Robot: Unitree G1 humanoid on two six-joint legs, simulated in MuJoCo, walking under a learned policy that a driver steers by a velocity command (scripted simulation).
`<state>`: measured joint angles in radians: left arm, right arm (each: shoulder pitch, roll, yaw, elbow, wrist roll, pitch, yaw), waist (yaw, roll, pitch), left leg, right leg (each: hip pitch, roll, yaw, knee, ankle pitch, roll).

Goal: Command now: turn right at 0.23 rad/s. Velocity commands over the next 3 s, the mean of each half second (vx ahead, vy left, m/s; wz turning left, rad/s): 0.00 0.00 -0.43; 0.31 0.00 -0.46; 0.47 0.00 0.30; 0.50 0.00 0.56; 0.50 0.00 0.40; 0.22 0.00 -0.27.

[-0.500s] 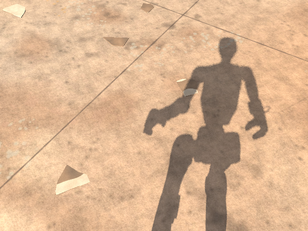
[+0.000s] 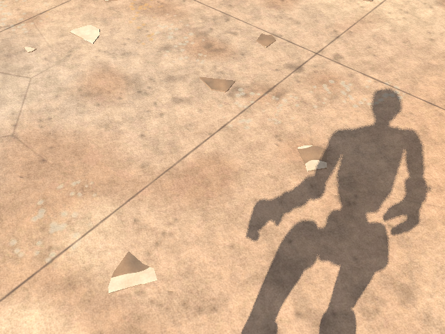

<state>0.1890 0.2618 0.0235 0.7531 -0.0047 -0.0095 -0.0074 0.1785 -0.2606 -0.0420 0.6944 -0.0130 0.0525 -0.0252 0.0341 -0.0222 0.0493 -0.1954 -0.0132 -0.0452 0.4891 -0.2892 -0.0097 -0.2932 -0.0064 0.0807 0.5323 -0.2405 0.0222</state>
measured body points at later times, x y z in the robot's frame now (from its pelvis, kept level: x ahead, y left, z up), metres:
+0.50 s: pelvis -0.01 -0.01 +0.01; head +0.03 -0.04 +0.45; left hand +0.21 +0.23 -0.08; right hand +0.09 -0.32 -0.10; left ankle +0.04 +0.14 -0.69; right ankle +0.01 -0.11 -0.74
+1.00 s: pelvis +0.09 -0.06 +0.00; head +0.12 -0.06 +0.45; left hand +0.40 +0.04 -0.08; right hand -0.06 -0.29 -0.12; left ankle +0.05 +0.13 -0.74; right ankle +0.13 -0.25 -0.70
